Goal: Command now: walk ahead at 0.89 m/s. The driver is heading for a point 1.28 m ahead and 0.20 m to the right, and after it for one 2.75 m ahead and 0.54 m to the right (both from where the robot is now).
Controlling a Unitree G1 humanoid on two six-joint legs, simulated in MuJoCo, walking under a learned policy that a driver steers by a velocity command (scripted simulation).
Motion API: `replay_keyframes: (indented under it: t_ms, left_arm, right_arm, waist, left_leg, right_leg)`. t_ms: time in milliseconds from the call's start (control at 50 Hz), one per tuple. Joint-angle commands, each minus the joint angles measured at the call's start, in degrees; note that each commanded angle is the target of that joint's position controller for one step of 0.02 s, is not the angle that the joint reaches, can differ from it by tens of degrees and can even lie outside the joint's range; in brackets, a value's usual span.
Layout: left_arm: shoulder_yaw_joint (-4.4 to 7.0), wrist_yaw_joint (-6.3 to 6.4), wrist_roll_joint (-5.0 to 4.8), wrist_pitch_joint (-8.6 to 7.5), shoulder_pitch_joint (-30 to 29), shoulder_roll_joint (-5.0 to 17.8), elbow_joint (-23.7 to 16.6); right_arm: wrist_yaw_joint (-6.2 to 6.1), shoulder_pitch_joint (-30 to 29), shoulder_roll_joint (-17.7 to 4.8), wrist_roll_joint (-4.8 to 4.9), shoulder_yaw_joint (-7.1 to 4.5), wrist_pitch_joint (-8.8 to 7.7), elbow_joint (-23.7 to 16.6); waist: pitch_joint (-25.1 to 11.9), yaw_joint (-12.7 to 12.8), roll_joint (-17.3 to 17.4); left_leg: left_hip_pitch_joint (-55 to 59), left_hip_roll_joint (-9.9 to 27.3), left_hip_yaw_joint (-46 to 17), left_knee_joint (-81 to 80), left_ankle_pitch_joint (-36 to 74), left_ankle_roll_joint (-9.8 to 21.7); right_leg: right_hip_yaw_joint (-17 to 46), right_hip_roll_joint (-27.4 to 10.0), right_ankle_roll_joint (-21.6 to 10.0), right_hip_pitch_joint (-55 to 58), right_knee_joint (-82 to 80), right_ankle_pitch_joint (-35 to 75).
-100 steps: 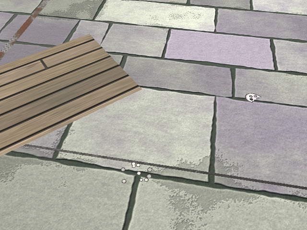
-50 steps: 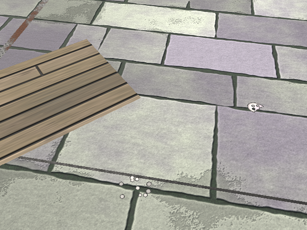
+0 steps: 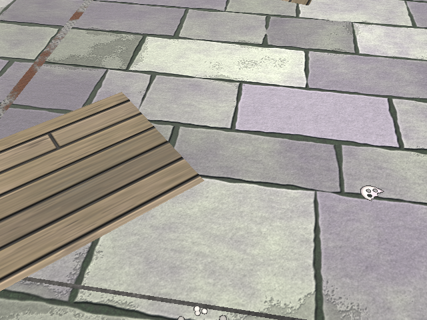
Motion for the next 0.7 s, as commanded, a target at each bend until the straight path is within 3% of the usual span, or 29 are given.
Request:
replay_keyframes:
  t_ms: [20, 120, 140, 180, 200, 220, 240, 260, 280, 300, 320, 340, 360, 380, 400, 440, 500, 540, 580, 600, 620, 640, 680, 700]
  left_arm:
    - [-0.35, -0.4, -0.25, 0.62, -7.58, 1.6, -5.58]
    - [-1.42, -0.64, -1.21, 0.63, -17.33, 0.74, -9.72]
    - [-1.4, -0.43, -1.18, 0.55, -17.71, 1.08, -9.98]
    - [-0.98, 0.54, -1.21, 0.43, -15.89, 2.43, -9.94]
    - [-0.47, 1.1, -1.14, 0.33, -11.9, 3.84, -9.12]
    - [0.37, 1.7, -1.2, 0.19, -3.57, 5.78, -7.0]
    - [1.5, 2.41, -1.12, 0.04, 8.81, 7.88, -3.13]
    - [2.93, 3.25, -0.01, -0.05, 18.98, 11.85, -0.44]
    - [4.06, 3.16, 1.98, -0.36, 19.28, 16.69, 0.19]
    - [3.99, 2.03, -0.04, -0.27, 17.57, 13.95, 0.66]
    - [3.27, 1.9, 0.06, -0.79, 11.56, 10.76, 0.93]
    - [2.45, 1.69, -0.21, -1.39, 9.39, 7.1, 1.07]
    - [1.84, 1.88, -0.11, -1.82, 8.08, 5.09, 1.66]
    - [0.96, 2.19, -0.32, -2.11, 8.09, 3.03, 2.74]
    - [0.62, 2.38, -0.72, -2.54, 8.63, 2.47, 3.47]
    - [0.49, 2.58, -1.75, -3.39, 10.73, 3.3, 4.52]
    - [0.33, 2.16, -2.07, -3.96, 14.65, 4.51, 4.77]
    - [-0.02, 2.0, -2.63, -4.4, 16.67, 4.21, 4.94]
    - [-0.11, 2.48, -3.19, -4.88, 19.81, 5.64, 5.78]
    - [-0.27, 2.6, -3.26, -4.83, 21.04, 6.09, 6.16]
    - [-0.2, 2.92, -3.02, -4.83, 21.62, 7.43, 6.37]
    - [-0.26, 3.2, -2.77, -4.62, 21.67, 7.95, 6.68]
    - [0.04, 4.12, -1.53, -3.63, 21.56, 10.27, 6.93]
    - [0.34, 4.74, -0.61, -2.83, 20.82, 11.63, 7.17]
  right_arm:
    - [-0.29, 1.08, -6.01, 0.42, -0.54, -1.69, -2.8]
    - [-0.9, 3.07, -7.21, 1.32, -0.3, -2.63, -2.7]
    - [-0.89, 3.34, -7.76, 1.35, -0.32, -2.55, -2.48]
    - [-0.99, 3.74, -9.67, 0.81, -0.52, -2.23, -2.08]
    - [-1.35, 4.03, -11.11, 0.24, -0.87, -1.65, -1.69]
    - [-1.92, 3.76, -12.91, -0.5, -1.41, -0.76, -1.4]
    - [-2.32, 2.12, -14.02, -0.78, -1.89, 0.25, -1.69]
    - [-2.17, 1.62, -11.59, -0.82, -1.51, 0.4, -2.91]
    - [-0.04, 7.92, -0.29, 1.82, 0.75, -0.26, -5.4]
    - [-0.06, 3.21, -6.13, 2.65, -0.38, -1.53, -6.65]
    - [-0.49, -4.06, -7.82, 2.8, -0.86, -1.67, -9.0]
    - [-0.44, -6.68, -7.5, 2.03, -0.53, -1.77, -9.53]
    - [-0.09, -7.39, -6.16, 1.18, -0.27, -1.28, -9.67]
    - [0.54, -6.21, -4.73, 0.05, 0.07, -0.34, -10.09]
    - [1.17, -6.17, -3.44, -0.53, 0.38, 0.58, -10.16]
    - [1.88, -10.51, -3.23, -1.01, 0.71, 1.75, -12.08]
    - [2.18, -21.55, -4.96, -0.95, 1.11, 2.04, -16.29]
    - [2.58, -26.97, -4.55, -0.44, 1.78, 1.54, -18.15]
    - [2.98, -31.19, -4.06, 0.29, 2.41, 1.23, -19.5]
    - [2.79, -31.56, -4.39, 0.65, 2.45, 1.37, -19.27]
    - [2.61, -32.76, -4.56, 0.69, 2.67, 1.05, -20.25]
    - [2.26, -33.13, -5.96, 0.51, 2.34, 0.92, -20.32]
    - [1.37, -29.56, -8.56, 0.21, 1.35, 0.97, -19.62]
    - [0.82, -22.33, -10.54, 0.28, 0.49, 1.0, -18.02]
  waist:
    - [12.51, 0.96, 3.38]
    - [14.2, 0.26, 3.52]
    - [13.66, 0.4, 3.77]
    - [9.52, 1.94, 6.55]
    - [5.93, 4.11, 8.54]
    - [1.04, 8.05, 10.41]
    - [-4.85, 13.72, 9.7]
    - [-10.84, 16.7, 7.25]
    - [-16.46, 8.16, -10.96]
    - [-17.14, 9.32, -8.61]
    - [-5.59, 6.94, -4.72]
    - [-2.16, 5.83, 2.29]
    - [0.26, 3.51, 3.65]
    - [1.62, 0.75, 2.6]
    - [3.13, -0.35, 1.25]
    - [7.7, -0.87, 0.71]
    - [12.12, 1.48, 1.59]
    - [13.0, 2.87, 1.59]
    - [13.06, 4.35, 1.01]
    - [12.06, 4.74, 1.4]
    - [12.68, 4.63, -0.91]
    - [11.5, 4.36, -1.04]
    - [6.11, 1.81, -4.16]
    - [1.72, -2.23, -5.68]
  left_leg:
    - [-2.43, 13.93, -13.32, -16.76, -0.37, 7.52]
    - [0.34, 14.42, -5.79, -22.56, 19.98, 7.51]
    - [3.82, 14.62, -4.22, -21.19, 27.07, 7.2]
    - [10.5, 15.37, -1.85, -12.61, 54.72, 6.15]
    - [13.31, 16.02, -1.22, -4.83, 66.86, 5.55]
    - [13.86, 16.8, -0.98, 6.29, 73.29, 4.97]
    - [10.03, 15.66, 0.12, 22.01, 70.77, 4.29]
    - [-4.23, 12.84, -0.88, 41.23, 53.11, 4.45]
    - [-29.71, 2.02, -4.28, 63.66, -3.91, 2.62]
    - [-35.91, 0.7, -12.13, 69.05, -6.01, 4.64]
    - [-40.11, 4.59, -10.58, 68.77, 0.72, 5.18]
    - [-37.88, 6.89, -10.27, 65.21, 4.01, 5.26]
    - [-34.87, 8.55, -10.58, 62.3, 4.63, 5.0]
    - [-31.94, 9.67, -10.77, 59.9, 4.74, 4.28]
    - [-31.17, 10.61, -10.6, 57.94, 4.29, 3.43]
    - [-35.68, 12.36, -8.98, 54.62, 5.76, 1.69]
    - [-40.85, 12.6, -4.37, 42.71, 14.96, 0.21]
    - [-35.84, 10.75, -1.21, 30.77, 22.64, 0.14]
    - [-30.31, 8.46, 1.74, 21.9, 28.22, 1.3]
    - [-30.5, 6.91, 2.8, 19.94, 29.0, 1.89]
    - [-29.84, 6.93, 2.28, 16.07, 29.23, 2.7]
    - [-29.01, 5.06, 3.28, 14.23, 27.94, 3.54]
    - [-24.43, 0.37, 4.47, 13.29, 19.99, 4.7]
    - [-17.6, -1.04, 2.96, 13.18, 16.17, 5.72]
  right_leg:
    - [-0.79, -1.36, 1.48, -12.76, -7.07, 5.42]
    - [-5.11, 1.63, -0.71, -0.59, -28.22, 12.67]
    - [-5.94, 2.63, -1.75, 0.9, -30.65, 11.76]
    - [-8.19, 6.93, -3.83, 6.98, -32.92, 6.83]
    - [-8.63, 9.24, -4.77, 11.51, -32.74, 3.03]
    - [-7.78, 10.95, -5.76, 19.62, -32.77, -1.14]
    - [-7.6, 11.86, -6.51, 32.78, -36.53, -2.41]
    - [1.71, 3.8, -7.49, 49.52, -34.38, -13.86]
    - [34.68, -14.12, -13.14, 65.24, -42.64, -36.6]
    - [51.06, -14.05, -12.4, 62.39, -54.9, -41.82]
    - [39.59, -12.12, -10.81, 53.57, -55.04, -33.59]
    - [31.86, -10.77, -10.1, 44.96, -55.42, -24.61]
    - [26.37, -8.43, -8.68, 37.97, -56.47, -20.2]
    - [22.26, -6.42, -7.44, 32.16, -57.88, -19.1]
    - [19.85, -5.47, -7.3, 28.83, -59.54, -18.9]
    - [15.86, -4.15, -7.4, 26.05, -62.82, -16.01]
    - [8.44, -0.69, -6.88, 25.7, -66.28, -3.79]
    - [3.9, 1.74, -5.24, 24.78, -66.81, 7.72]
    - [2.4, 0.55, -4.19, 27.63, -69.59, 19.62]
    - [0.94, 0.69, -3.5, 32.86, -68.97, 27.37]
    - [0.72, -1.08, -3.25, 36.28, -67.82, 33.06]
    - [-0.15, -1.59, -2.89, 41.46, -66.06, 42.73]
    - [-0.82, -3.03, -2.22, 49.89, -57.17, 62.09]
    - [-0.62, -4.25, -2.07, 51.4, -47.53, 67.91]
Next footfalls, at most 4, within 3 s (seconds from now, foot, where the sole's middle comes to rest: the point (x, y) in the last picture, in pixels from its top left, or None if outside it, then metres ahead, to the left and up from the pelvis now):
0.26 right None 0.41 -0.10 -0.78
0.74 left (200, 232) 0.87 0.04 -0.78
1.22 right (235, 150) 1.29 -0.12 -0.78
1.64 left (239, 87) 1.75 -0.17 -0.78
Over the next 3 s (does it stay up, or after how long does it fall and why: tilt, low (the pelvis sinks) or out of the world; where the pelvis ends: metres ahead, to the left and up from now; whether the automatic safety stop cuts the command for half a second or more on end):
stays up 2.69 -0.49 -0.03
